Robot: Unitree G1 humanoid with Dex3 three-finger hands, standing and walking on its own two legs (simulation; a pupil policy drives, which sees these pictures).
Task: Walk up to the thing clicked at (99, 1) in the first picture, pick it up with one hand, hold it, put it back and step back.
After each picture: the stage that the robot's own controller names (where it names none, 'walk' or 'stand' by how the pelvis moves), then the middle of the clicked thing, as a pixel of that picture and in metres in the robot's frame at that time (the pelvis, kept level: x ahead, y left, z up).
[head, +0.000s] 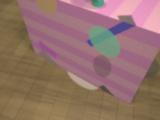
stand; out of the picture +0.94 -0.09 +0.12
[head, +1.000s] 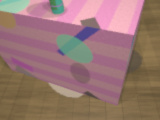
walk; out of the picture +0.82 +0.17 +0.14
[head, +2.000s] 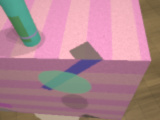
sink last; (18, 14) +0.51 +0.22 +0.17
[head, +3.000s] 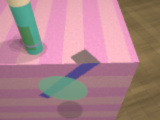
stand; (27, 25) +0.53 +0.22 +0.15
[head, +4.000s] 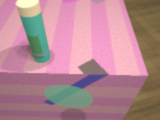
stand; (36, 34) +0.50 +0.19 +0.12
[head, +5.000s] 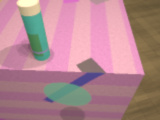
stand; (36, 32) +0.52 +0.20 +0.12
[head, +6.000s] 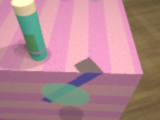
stand; (32, 32) +0.51 +0.21 +0.12
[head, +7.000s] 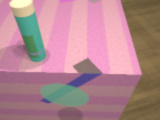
stand; (31, 33) +0.51 +0.21 +0.12
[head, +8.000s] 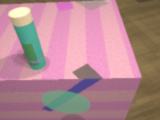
rise first; (30, 42) +0.49 +0.23 +0.12
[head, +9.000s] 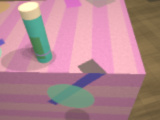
go down; (37, 36) +0.52 +0.23 +0.12
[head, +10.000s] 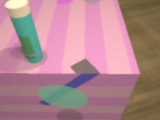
go down; (27, 34) +0.51 +0.22 +0.13
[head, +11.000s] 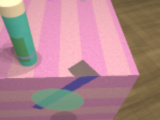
go down; (20, 35) +0.48 +0.21 +0.13
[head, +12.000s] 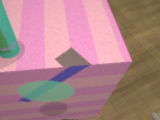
close in; out of the picture +0.48 +0.23 +0.15
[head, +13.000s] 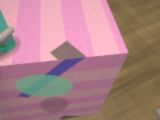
close; out of the picture +0.50 +0.24 +0.17
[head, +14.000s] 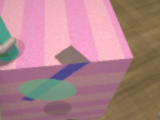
lift; out of the picture +0.46 +0.24 +0.17
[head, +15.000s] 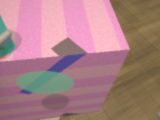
lift; out of the picture +0.48 +0.24 +0.17
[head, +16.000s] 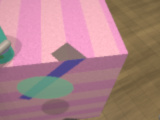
lift; out of the picture +0.46 +0.25 +0.17
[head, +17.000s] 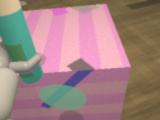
lift; (19, 43) +0.34 +0.18 +0.26
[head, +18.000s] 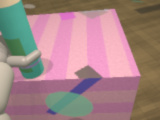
hold; (19, 37) +0.33 +0.18 +0.28
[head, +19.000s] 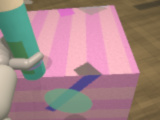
hold; (21, 39) +0.33 +0.17 +0.27
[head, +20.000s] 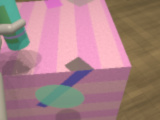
crouch; (3, 7) +0.45 +0.21 +0.29
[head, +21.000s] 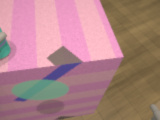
lower; out of the picture +0.50 +0.25 +0.15
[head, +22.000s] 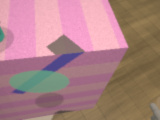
lower; out of the picture +0.52 +0.25 +0.18
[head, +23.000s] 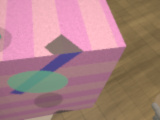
lower; out of the picture +0.51 +0.26 +0.18
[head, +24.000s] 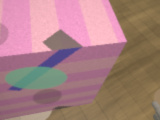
lower; out of the picture +0.53 +0.26 +0.19
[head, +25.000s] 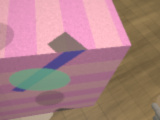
loosen; out of the picture +0.52 +0.26 +0.19
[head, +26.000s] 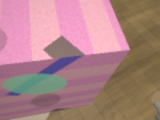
rise; out of the picture +0.50 +0.27 +0.18
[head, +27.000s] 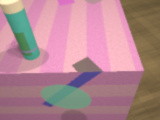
sink last; (22, 31) +0.52 +0.26 +0.15
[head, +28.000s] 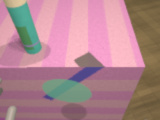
stand; (24, 25) +0.53 +0.26 +0.14
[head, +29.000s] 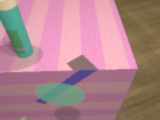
stand; (15, 28) +0.52 +0.26 +0.14
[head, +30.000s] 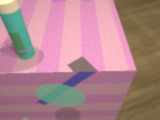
stand; (17, 31) +0.52 +0.27 +0.13
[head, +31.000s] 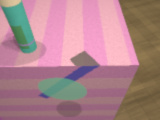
walk; (19, 24) +0.54 +0.25 +0.13
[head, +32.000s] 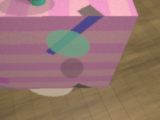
walk; out of the picture +0.75 +0.22 +0.15
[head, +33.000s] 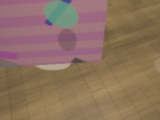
walk; out of the picture +1.08 +0.34 +0.15
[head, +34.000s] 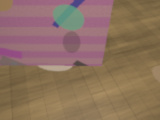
stand; out of the picture +1.17 +0.25 +0.14
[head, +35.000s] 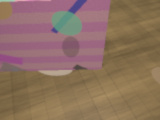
stand; out of the picture +1.17 +0.26 +0.12
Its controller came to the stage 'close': yes
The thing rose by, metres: 0.20
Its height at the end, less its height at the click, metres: +0.00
